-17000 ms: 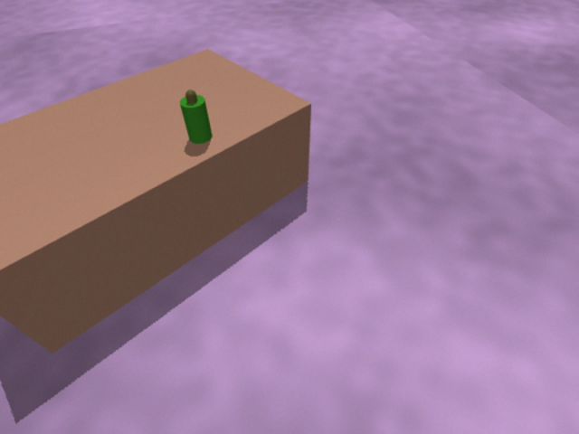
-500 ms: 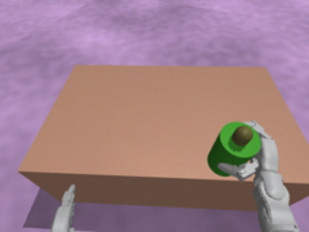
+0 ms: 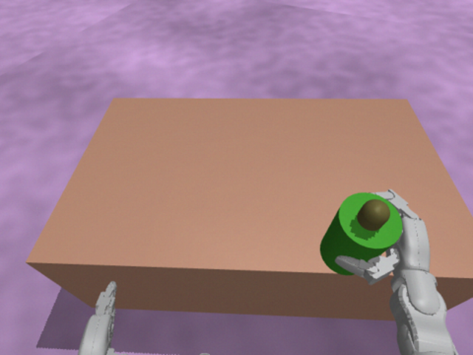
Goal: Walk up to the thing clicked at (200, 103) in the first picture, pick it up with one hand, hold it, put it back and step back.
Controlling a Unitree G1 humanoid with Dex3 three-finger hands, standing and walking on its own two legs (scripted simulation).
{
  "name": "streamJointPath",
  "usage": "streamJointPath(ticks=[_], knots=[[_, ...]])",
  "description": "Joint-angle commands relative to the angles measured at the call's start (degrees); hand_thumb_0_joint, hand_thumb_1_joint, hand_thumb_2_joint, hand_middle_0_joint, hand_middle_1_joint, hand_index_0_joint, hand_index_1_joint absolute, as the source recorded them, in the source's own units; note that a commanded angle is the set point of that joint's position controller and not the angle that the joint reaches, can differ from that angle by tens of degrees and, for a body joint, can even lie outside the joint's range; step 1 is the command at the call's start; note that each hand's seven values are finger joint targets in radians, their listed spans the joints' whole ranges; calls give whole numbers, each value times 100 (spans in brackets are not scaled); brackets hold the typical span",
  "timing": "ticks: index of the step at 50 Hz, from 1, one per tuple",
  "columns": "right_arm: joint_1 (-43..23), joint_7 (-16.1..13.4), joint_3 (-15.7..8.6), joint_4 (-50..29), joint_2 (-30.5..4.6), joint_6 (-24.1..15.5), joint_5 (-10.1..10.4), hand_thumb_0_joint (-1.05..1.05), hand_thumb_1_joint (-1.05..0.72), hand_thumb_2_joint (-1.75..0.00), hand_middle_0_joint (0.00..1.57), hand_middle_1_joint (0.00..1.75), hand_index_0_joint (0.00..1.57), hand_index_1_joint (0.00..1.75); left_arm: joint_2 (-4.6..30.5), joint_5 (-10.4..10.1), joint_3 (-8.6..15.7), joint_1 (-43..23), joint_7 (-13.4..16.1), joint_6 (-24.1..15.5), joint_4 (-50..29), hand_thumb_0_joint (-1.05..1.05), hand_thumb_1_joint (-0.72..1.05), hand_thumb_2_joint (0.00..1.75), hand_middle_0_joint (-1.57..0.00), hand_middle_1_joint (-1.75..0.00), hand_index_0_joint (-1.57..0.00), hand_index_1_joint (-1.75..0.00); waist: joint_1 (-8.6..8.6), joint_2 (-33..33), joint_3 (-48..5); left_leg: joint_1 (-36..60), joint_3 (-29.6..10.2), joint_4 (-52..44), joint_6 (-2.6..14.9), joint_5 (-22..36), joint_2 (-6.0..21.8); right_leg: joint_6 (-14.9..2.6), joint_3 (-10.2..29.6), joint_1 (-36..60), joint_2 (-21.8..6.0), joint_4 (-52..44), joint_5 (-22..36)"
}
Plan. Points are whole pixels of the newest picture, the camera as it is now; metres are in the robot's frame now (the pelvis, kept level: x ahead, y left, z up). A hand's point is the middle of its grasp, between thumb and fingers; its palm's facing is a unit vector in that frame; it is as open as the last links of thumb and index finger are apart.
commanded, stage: hold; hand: right
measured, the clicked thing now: (358, 233) +0.32 -0.16 +0.05
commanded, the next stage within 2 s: crouch in 0.96 s
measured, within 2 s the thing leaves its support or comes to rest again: neither
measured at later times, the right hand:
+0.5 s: hand (359, 233) +0.32 -0.16 +0.04, palm faces +0.10 +0.99 -0.03, open 11.6 cm
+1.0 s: hand (358, 236) +0.32 -0.16 +0.04, palm faces +0.11 +0.99 -0.02, open 11.6 cm
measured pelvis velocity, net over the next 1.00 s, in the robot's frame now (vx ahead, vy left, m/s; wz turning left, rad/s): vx -0.01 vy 0.00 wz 0.00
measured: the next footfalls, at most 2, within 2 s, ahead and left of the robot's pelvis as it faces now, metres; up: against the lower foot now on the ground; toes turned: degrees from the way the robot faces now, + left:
none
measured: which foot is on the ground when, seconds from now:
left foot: down 0.00-1.00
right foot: down 0.00-1.00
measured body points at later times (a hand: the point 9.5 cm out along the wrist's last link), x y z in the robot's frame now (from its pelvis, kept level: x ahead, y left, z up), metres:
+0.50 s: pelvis -0.01 +0.00 +0.00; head +0.03 +0.00 +0.45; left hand +0.15 +0.26 -0.06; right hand +0.31 -0.21 +0.04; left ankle +0.04 +0.13 -0.71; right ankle -0.02 -0.11 -0.71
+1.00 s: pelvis -0.01 +0.00 +0.00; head +0.03 +0.00 +0.45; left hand +0.14 +0.27 -0.06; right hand +0.30 -0.21 +0.04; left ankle +0.04 +0.13 -0.71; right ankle -0.02 -0.11 -0.71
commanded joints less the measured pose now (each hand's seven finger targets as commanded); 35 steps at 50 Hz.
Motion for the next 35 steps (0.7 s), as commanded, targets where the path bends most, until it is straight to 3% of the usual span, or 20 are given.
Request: streamJointPath(ticks=[1, 3, 4, 5, 6, 7, 8, 10, 11, 15, 18, 21, 23, 25, 26, 28, 29, 32, 33, 35], knots=[[-2131, 14, -240, -1623, -651, -594, 168, 0, 3, -133, 121, 144, 128, 144, 944, -36, 536, -257, 114, -308, -819, 0, -56, 5, -5, -5, -5, -5, 139, -62, -1518, 960, -14, -362, 36, 1263, -110, 61, 180, 309, -10, -713, 1636], [-2171, 42, -253, -1642, -614, -576, 180, 0, 3, -131, 120, 142, 127, 142, 850, -35, 401, -225, 96, -335, -906, 0, -56, 5, -5, -5, -5, -5, 86, -23, -1646, 1049, -18, -385, 31, 1284, -91, 49, 171, 366, 7, -697, 1621], [-2299, 55, -229, -1738, -640, -566, 175, 0, 4, -131, 120, 142, 127, 142, 935, -45, 496, -250, 113, -362, -1010, 0, -56, 5, -5, -5, -5, -5, 142, -12, -1744, 1044, 7, -382, 30, 1282, -107, 59, 189, 448, -8, -727, 1684], [-2265, 46, -247, -1846, -697, -538, 159, 0, 5, -131, 120, 142, 127, 142, 828, -51, 390, -282, 102, -328, -997, 0, -56, 5, -5, -5, -5, -5, 4, -140, -1819, 1168, -32, -387, 49, 1363, -74, 61, 151, 422, 25, -712, 1694], [-2114, 54, -179, -1635, -597, -478, 174, 0, 3, -130, 120, 142, 127, 142, 865, -62, 463, -189, 109, -308, -956, 0, -55, 5, -5, -5, -5, -5, 109, 44, -1678, 1138, -23, -432, 36, 1311, -81, 26, 136, 347, 35, -739, 1529], [-1870, 57, -150, -1281, -517, -413, 165, 0, 4, -130, 120, 142, 127, 142, 868, -53, 408, -8, 90, -293, -825, 0, -55, 5, -5, -5, -5, -5, 62, 108, -1435, 1037, 33, -424, 35, 1162, -110, 47, 176, 241, 10, -810, 1482], [-2108, 56, -183, -1368, -565, -461, 162, 0, 4, -130, 120, 142, 127, 142, 737, -55, 302, -142, 61, -308, -785, 0, -55, 5, -5, -5, -5, -5, 20, -105, -1339, 989, 29, -406, 40, 1092, -96, 77, 179, 166, 4, -816, 1493], [-2579, 27, -313, -1605, -731, -526, 145, 0, 4, -130, 121, 143, 128, 143, 893, -56, 471, -388, 81, -337, -1023, 0, -54, 4, -5, -5, -5, -5, 54, -89, -1692, 1043, 26, -394, 43, 1110, -105, 75, 207, 334, -17, -804, 1488], [-2315, -2, -318, -1553, -758, -513, 118, 0, 7, -130, 119, 142, 126, 142, 919, -50, 444, -395, 69, -311, -1053, 0, -55, 5, -5, -5, -5, -5, -56, -118, -1672, 1098, 11, -373, 62, 1122, -97, 107, 222, 324, -17, -825, 1592], [-2206, -56, -365, -1743, -748, -560, 130, 0, 7, -129, 118, 140, 125, 140, 724, -48, 286, -298, 43, -306, -1060, 0, -55, 5, -5, -5, -4, -5, -132, -200, -1760, 1232, -15, -389, 73, 1155, -101, 96, 161, 333, 15, -797, 1586], [-2134, -92, -337, -1658, -761, -559, 113, 0, 6, -130, 120, 142, 126, 142, 932, -25, 500, -198, 65, -274, -960, 0, -55, 5, -4, -5, -5, -5, -39, -271, -1764, 1182, -31, -363, 74, 1295, -113, 103, 140, 377, 17, -750, 1751], [-2395, -116, -389, -1928, -840, -612, 107, 0, 5, -132, 120, 143, 127, 143, 923, -28, 511, -316, 75, -304, -1074, 0, -56, 5, -5, -5, -4, -5, -5, -224, -1831, 1159, -45, -367, 67, 1278, -109, 79, 142, 401, 9, -735, 1685], [-2216, -125, -387, -1731, -770, -609, 123, 0, 7, -131, 120, 143, 127, 143, 787, -22, 349, -305, 63, -294, -1047, 0, -55, 5, -4, -5, -4, -5, -36, -91, -1712, 1210, -46, -385, 60, 1215, -99, 61, 139, 233, 21, -717, 1562], [-2267, -107, -227, -1844, -609, -634, 151, 0, 5, -132, 121, 144, 128, 144, 712, -31, 305, -374, 61, -308, -1083, 0, -56, 5, -5, -5, -5, -5, -32, -46, -1694, 1228, -67, -409, 51, 1181, -89, 39, 112, 215, 38, -721, 1448], [-2423, -100, -293, -1888, -715, -655, 159, 0, 5, -131, 120, 143, 127, 143, 725, -37, 324, -384, 81, -313, -1111, 0, -55, 5, -5, -5, -5, -5, 16, -86, -1733, 1225, -86, -425, 37, 1137, -80, 25, 98, 238, 44, -707, 1343], [-2047, -55, -332, -1577, -759, -571, 142, 0, 6, -131, 120, 143, 127, 143, 931, -29, 490, -125, 113, -295, -991, 0, -55, 5, -5, -5, -4, -5, 56, 77, -1752, 1324, -96, -438, 26, 1331, -64, 9, 80, 228, 72, -696, 1435], [-2051, -36, -281, -1476, -687, -550, 153, 0, 5, -132, 121, 144, 128, 144, 792, -32, 362, -31, 90, -275, -818, 0, -55, 5, -5, -5, -5, -5, 47, -5, -1464, 1143, -75, -481, 13, 1143, -74, -1, 78, 120, 67, -734, 1268], [-2243, -2, -159, -1615, -600, -556, 126, 0, 6, -130, 119, 142, 126, 142, 744, -41, 318, -188, 91, -312, -1020, 0, -55, 5, -5, -5, -5, -5, 90, -60, -1614, 1074, -54, -440, 31, 1134, -83, 19, 110, 273, 42, -734, 1347], [-2296, 11, -170, -1520, -615, -543, 144, 0, 4, -131, 120, 142, 127, 142, 883, -43, 485, -229, 100, -313, -914, 0, -55, 5, -5, -5, -5, -5, 128, -15, -1467, 985, -57, -459, 27, 1003, -76, 5, 107, 153, 49, -747, 1161], [-2215, 32, -170, -1359, -544, -527, 141, 0, 3, -130, 120, 142, 127, 142, 820, -30, 381, -185, 93, -342, -936, 0, -55, 5, -5, -5, -5, -5, 111, -62, -1499, 913, -1, -387, 36, 1101, -105, 50, 161, 232, 9, -750, 1422]])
